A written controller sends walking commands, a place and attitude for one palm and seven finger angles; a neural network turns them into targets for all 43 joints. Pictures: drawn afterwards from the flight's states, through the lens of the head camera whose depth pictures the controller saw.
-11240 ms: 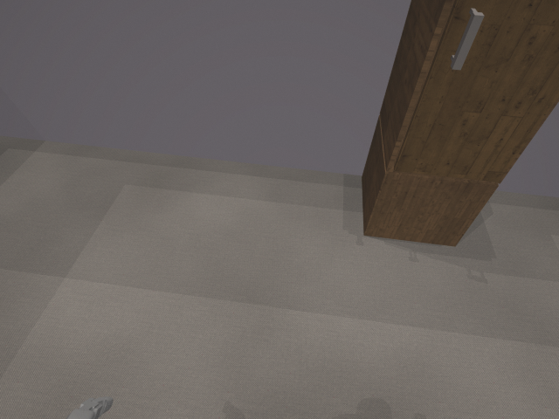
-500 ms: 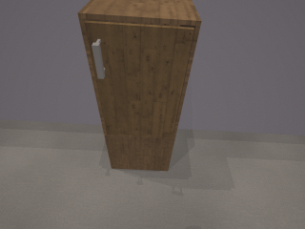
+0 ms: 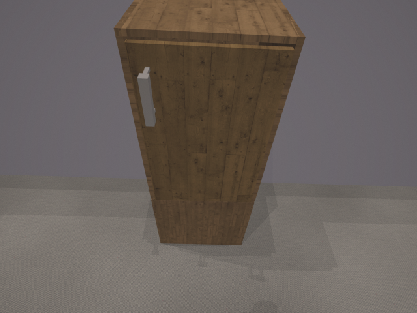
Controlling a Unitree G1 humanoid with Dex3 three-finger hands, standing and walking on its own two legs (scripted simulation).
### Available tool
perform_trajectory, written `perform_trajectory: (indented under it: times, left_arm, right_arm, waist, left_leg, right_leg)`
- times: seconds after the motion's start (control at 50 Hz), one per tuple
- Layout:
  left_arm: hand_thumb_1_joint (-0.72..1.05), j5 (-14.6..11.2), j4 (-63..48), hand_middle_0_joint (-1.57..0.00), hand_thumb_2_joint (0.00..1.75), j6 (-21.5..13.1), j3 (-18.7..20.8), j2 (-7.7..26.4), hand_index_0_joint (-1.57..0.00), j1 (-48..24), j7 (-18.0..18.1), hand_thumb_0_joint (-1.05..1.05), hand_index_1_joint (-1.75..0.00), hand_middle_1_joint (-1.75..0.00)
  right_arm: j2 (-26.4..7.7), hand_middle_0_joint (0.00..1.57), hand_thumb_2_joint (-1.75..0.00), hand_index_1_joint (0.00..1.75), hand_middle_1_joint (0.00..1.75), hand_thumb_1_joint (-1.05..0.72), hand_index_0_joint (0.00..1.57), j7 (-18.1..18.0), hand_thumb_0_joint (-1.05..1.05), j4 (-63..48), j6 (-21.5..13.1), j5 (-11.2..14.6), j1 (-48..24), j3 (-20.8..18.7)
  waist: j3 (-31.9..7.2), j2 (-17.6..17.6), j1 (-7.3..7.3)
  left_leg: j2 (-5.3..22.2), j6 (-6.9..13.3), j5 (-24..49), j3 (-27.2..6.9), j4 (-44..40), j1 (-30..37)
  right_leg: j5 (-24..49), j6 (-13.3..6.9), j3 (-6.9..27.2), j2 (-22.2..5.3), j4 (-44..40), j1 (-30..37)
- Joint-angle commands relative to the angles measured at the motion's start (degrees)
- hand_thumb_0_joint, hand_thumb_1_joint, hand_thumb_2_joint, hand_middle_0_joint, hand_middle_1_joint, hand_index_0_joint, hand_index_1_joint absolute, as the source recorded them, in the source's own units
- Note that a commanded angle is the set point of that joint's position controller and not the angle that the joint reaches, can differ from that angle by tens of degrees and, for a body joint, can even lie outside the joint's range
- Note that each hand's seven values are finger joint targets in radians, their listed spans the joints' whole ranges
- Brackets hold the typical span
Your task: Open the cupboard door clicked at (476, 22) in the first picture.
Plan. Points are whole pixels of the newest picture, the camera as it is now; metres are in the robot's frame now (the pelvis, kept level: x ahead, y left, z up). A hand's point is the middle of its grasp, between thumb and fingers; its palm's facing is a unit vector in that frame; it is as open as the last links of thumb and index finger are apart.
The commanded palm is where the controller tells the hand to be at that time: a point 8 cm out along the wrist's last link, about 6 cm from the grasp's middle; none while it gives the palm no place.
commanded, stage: come to a stop and stand still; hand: left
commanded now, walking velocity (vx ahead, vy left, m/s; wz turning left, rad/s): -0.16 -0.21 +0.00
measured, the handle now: (148, 96) +0.55 +0.18 +0.13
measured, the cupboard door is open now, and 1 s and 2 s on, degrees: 0 0 0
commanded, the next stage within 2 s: none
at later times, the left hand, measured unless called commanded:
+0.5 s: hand out of the picture +0.11 +0.16 -0.17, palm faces +0.06 -0.98 -0.20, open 7.3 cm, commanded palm none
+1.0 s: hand out of the picture -0.01 +0.15 -0.17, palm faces +0.02 -0.98 -0.19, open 7.4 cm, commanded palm none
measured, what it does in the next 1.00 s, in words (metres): steps on the spot: right foot, then left foot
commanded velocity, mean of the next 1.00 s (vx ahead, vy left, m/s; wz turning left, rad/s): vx -0.03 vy -0.03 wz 0.00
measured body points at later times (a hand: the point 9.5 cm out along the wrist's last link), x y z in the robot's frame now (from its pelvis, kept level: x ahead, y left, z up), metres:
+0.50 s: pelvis +0.02 -0.01 -0.01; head +0.05 -0.01 +0.44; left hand +0.11 +0.21 -0.16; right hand +0.04 -0.23 -0.17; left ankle -0.01 +0.10 -0.72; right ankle +0.10 -0.12 -0.73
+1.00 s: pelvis +0.01 -0.01 +0.00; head +0.02 -0.02 +0.45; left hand -0.01 +0.21 -0.15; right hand -0.01 -0.23 -0.16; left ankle +0.00 +0.10 -0.73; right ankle -0.03 -0.11 -0.73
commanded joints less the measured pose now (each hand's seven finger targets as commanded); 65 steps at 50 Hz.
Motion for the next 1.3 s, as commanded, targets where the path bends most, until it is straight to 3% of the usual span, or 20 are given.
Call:
perform_trajectory:
  times: [0.0, 0.06, 0.16, 0.2, 0.26, 0.3, 0.34, 0.48, 0.52, 0.56, 0.66, 0.74, 0.8, 0.86, 0.9, 0.94, 0.96, 0.98, 1.06, 1.28]
  left_arm:
    - [0.9, -0.29, -3.59, -0.2, 0.9, -1.81, -0.85, -0.12, -0.2, 0.29, -0.34, 0.0, -0.3, -0.3]
    - [0.9, -0.83, -3.64, -0.2, 0.9, -1.21, -1.66, -0.41, -0.2, -0.94, 0.66, 0.0, -0.3, -0.3]
    - [0.9, -0.79, -4.95, -0.2, 0.9, -0.19, -1.08, 2.78, -0.2, -3.68, 1.47, 0.0, -0.3, -0.3]
    - [0.9, -0.57, -5.26, -0.2, 0.9, -0.43, -0.67, 4.55, -0.2, -2.02, 1.62, 0.0, -0.3, -0.3]
    - [0.9, -0.67, -5.27, -0.2, 0.9, -0.93, -0.09, 9.49, -0.2, -1.09, 2.26, 0.0, -0.3, -0.3]
    - [0.9, -0.66, -5.68, -0.2, 0.9, -1.13, 0.33, 9.5, -0.2, -1.83, 2.7, 0.0, -0.3, -0.3]
    - [0.9, -0.47, -6.92, -0.2, 0.9, -0.87, 0.39, 8.75, -0.2, -5.64, 3.25, 0.0, -0.3, -0.3]
    - [0.9, -0.43, -9.25, -0.2, 0.9, 0.65, 1.41, 9.77, -0.2, -10.36, 2.67, 0.0, -0.3, -0.3]
    - [0.9, -1.21, -10.0, -0.2, 0.9, 1.29, 0.56, 6.18, -0.2, -10.41, 1.98, 0.0, -0.3, -0.3]
    - [0.9, -1.02, -9.6, -0.2, 0.9, 1.27, -0.06, 3.96, -0.2, -11.43, 1.37, 0.0, -0.3, -0.3]
    - [0.9, -0.17, -6.02, -0.2, 0.9, 0.69, -0.74, 3.28, -0.2, -6.96, -0.03, 0.0, -0.3, -0.3]
    - [0.9, -0.68, -5.7, -0.2, 0.9, -0.34, -1.56, 3.13, -0.2, -8.28, -0.05, 0.0, -0.3, -0.3]
    - [0.9, -1.08, -3.17, -0.2, 0.9, -0.86, -1.54, 3.17, -0.2, -2.03, 0.51, 0.0, -0.3, -0.3]
    - [0.9, -1.22, -0.5, -0.2, 0.9, -1.6, -1.45, 7.37, -0.2, 1.67, 1.45, 0.0, -0.3, -0.3]
    - [0.9, -1.27, 0.4, -0.2, 0.9, -2.03, -1.67, 7.2, -0.2, 1.07, 1.5, 0.0, -0.3, -0.3]
    - [0.9, -0.4, -3.79, -0.2, 0.9, -2.63, -3.06, 12.6, -0.2, -0.91, 2.06, 0.0, -0.3, -0.3]
    - [0.9, -0.73, -3.43, -0.2, 0.9, -2.51, -1.93, 7.24, -0.2, -0.08, 2.23, 0.0, -0.3, -0.3]
    - [0.9, -0.72, -2.7, -0.2, 0.9, -2.52, -2.15, 6.28, -0.2, 0.79, 2.23, 0.0, -0.3, -0.3]
    - [0.9, -0.83, -2.99, -0.2, 0.9, -2.57, -2.35, 6.33, -0.2, 2.8, 2.1, 0.0, -0.3, -0.3]
    - [0.9, -0.99, -4.13, -0.2, 0.9, -2.47, -2.44, 7.37, -0.2, 2.68, 2.4, 0.0, -0.3, -0.3]
  right_arm:
    - [-5.07, 0.2, -0.9, 0.3, 0.3, -0.9, 0.2, -0.89, 0.0, 0.51, -1.94, 0.26, 5.64, -0.25]
    - [-4.54, 0.2, -0.9, 0.3, 0.3, -0.9, 0.2, -1.59, 0.0, 1.28, -1.54, 0.19, 5.49, 0.36]
    - [-5.47, 0.2, -0.9, 0.3, 0.3, -0.9, 0.2, -2.11, 0.0, 2.4, 0.94, 0.24, 4.94, -0.81]
    - [-5.24, 0.2, -0.9, 0.3, 0.3, -0.9, 0.2, -2.1, 0.0, 2.16, 1.61, 0.56, 4.63, -1.43]
    - [-1.21, 0.2, -0.9, 0.3, 0.3, -0.9, 0.2, -1.48, 0.0, 1.59, 2.77, 1.53, 6.71, -1.74]
    - [-0.3, 0.2, -0.9, 0.3, 0.3, -0.9, 0.2, -1.51, 0.0, 1.31, 4.12, 1.56, 4.25, -1.9]
    - [-0.49, 0.2, -0.9, 0.3, 0.3, -0.9, 0.2, -1.33, 0.0, 0.6, 4.74, 1.37, 2.22, -2.05]
    - [-0.04, 0.2, -0.9, 0.3, 0.3, -0.9, 0.2, -0.3, 0.0, 1.02, 4.41, 0.81, 5.81, -1.69]
    - [-4.38, 0.2, -0.9, 0.3, 0.3, -0.9, 0.2, -0.36, 0.0, 0.51, 3.68, 0.21, 5.96, -2.06]
    - [-8.04, 0.2, -0.9, 0.3, 0.3, -0.9, 0.2, -0.36, 0.0, -2.24, 3.32, -0.71, -2.79, -1.81]
    - [-8.08, 0.2, -0.9, 0.3, 0.3, -0.9, 0.2, -0.87, 0.0, -1.8, 2.38, -0.51, -3.16, -1.36]
    - [-8.21, 0.2, -0.9, 0.3, 0.3, -0.9, 0.2, -1.07, 0.0, 0.35, 2.23, -0.45, 1.83, -1.62]
    - [-8.3, 0.2, -0.9, 0.3, 0.3, -0.9, 0.2, -1.42, 0.0, 1.57, 2.12, 0.29, 1.97, -1.42]
    - [-3.8, 0.2, -0.9, 0.3, 0.3, -0.9, 0.2, -0.9, 0.0, 1.2, 1.75, 1.13, -0.06, -0.02]
    - [-2.97, 0.2, -0.9, 0.3, 0.3, -0.9, 0.2, -0.82, 0.0, 2.28, 2.16, 0.77, -0.97, 0.37]
    - [-7.49, 0.2, -0.9, 0.3, 0.3, -0.9, 0.2, 0.09, 0.0, -3.05, 2.18, -0.08, -1.48, 0.5]
    - [-7.17, 0.2, -0.9, 0.3, 0.3, -0.9, 0.2, -0.43, 0.0, -2.73, 0.58, -0.54, 2.05, -0.09]
    - [-5.55, 0.2, -0.9, 0.3, 0.3, -0.9, 0.2, -1.26, 0.0, -0.79, 0.35, -0.35, 1.43, -0.14]
    - [-4.21, 0.2, -0.9, 0.3, 0.3, -0.9, 0.2, -1.35, 0.0, -2.11, 1.21, 0.32, 1.55, 0.25]
    - [-5.23, 0.2, -0.9, 0.3, 0.3, -0.9, 0.2, -0.91, 0.0, -1.3, 2.14, 0.63, -0.48, 0.25]
  waist:
    - [5.36, 2.56, 0.6]
    - [2.21, 4.5, 0.57]
    - [2.78, 8.13, -0.19]
    - [2.36, 4.93, 0.99]
    - [-0.61, -4.26, -0.12]
    - [-3.99, -10.78, 0.76]
    - [-3.39, -8.57, 0.77]
    - [-2.45, -5.11, -1.48]
    - [0.42, 6.88, -1.43]
    - [6.97, 13.92, 0.5]
    - [9.07, 8.41, 0.47]
    - [7.17, 6.03, -2.15]
    - [0.9, 4.76, 0.11]
    - [-0.02, -2.1, 0.53]
    - [0.92, -7.72, 0.36]
    - [7.98, -6.37, -2.0]
    - [-1.62, 4.5, -1.21]
    - [-3.56, 5.46, -0.42]
    - [1.66, -3.52, -0.2]
    - [5.31, -1.18, 0.18]
  left_leg:
    - [16.32, 5.86, 16.51, -14.79, -18.98, 3.92]
    - [15.24, 4.45, 42.57, -9.49, -12.96, 6.34]
    - [15.69, 2.92, 44.86, -9.92, -6.97, 6.06]
    - [13.23, 0.63, 37.64, -9.29, -2.35, 4.47]
    - [3.38, -4.07, 2.37, -4.88, 6.29, -5.9]
    - [1.92, -5.0, -16.2, -5.57, 18.05, -6.06]
    - [2.23, -5.01, -17.76, -8.43, 24.83, -7.01]
    - [0.79, -5.02, -2.59, -4.68, 1.6, 5.2]
    - [8.47, -1.65, -7.99, -16.7, -11.15, 4.73]
    - [17.95, 3.68, -22.25, -26.74, -23.3, -13.52]
    - [14.74, 3.7, -14.94, -20.76, -21.97, -3.13]
    - [15.27, 4.46, 0.19, -19.94, -17.65, 7.1]
    - [12.87, 1.89, 16.31, -15.96, -9.06, 7.56]
    - [5.07, -3.23, 4.73, -7.5, -4.07, -2.02]
    - [4.27, -4.06, 3.85, -6.53, -3.74, -0.24]
    - [4.14, -3.67, 5.28, -11.22, -4.56, 2.49]
    - [6.39, -3.16, 14.44, -10.84, -2.74, 3.51]
    - [7.27, -2.56, 18.17, -10.94, -1.56, 3.77]
    - [4.71, -2.51, 7.88, -8.24, 0.47, -1.99]
    - [5.37, -2.48, 7.59, -8.16, -2.72, -0.36]
  right_leg:
    - [5.72, 1.71, 1.36, -1.74, -4.4, -7.45]
    - [6.73, 1.86, 0.34, 0.15, -15.08, -0.31]
    - [7.05, 1.1, -0.94, 2.07, -26.79, 7.69]
    - [17.57, 0.79, -0.04, 1.4, -33.73, 12.3]
    - [58.01, -6.51, 9.5, -12.63, -30.68, 20.85]
    - [57.31, -11.75, 12.61, -15.19, -35.34, 20.46]
    - [48.3, -13.55, 12.42, -15.01, -37.61, 17.05]
    - [9.17, -6.84, 10.4, -8.67, -39.03, 5.58]
    - [-5.35, -1.12, 5.13, -0.61, -33.18, -0.21]
    - [-0.64, 1.48, 1.11, 2.55, -22.31, 8.29]
    - [-2.51, 1.1, 0.88, 3.24, -15.56, 2.34]
    - [-5.04, 1.39, -0.21, 3.1, -25.79, 2.53]
    - [6.88, 0.95, 0.29, 2.96, -40.02, 14.37]
    - [23.46, -2.96, 8.72, -6.15, -40.68, 23.7]
    - [25.61, -4.05, 8.68, -5.36, -40.34, 20.8]
    - [13.26, -2.08, 5.16, -1.4, -40.16, 10.91]
    - [11.84, -1.86, 4.37, -1.22, -33.92, 13.84]
    - [14.88, -2.29, 4.45, -0.28, -33.95, 14.3]
    - [22.96, -2.98, 6.81, -2.52, -36.99, 14.66]
    - [20.67, -2.09, 6.66, -1.44, -38.25, 12.97]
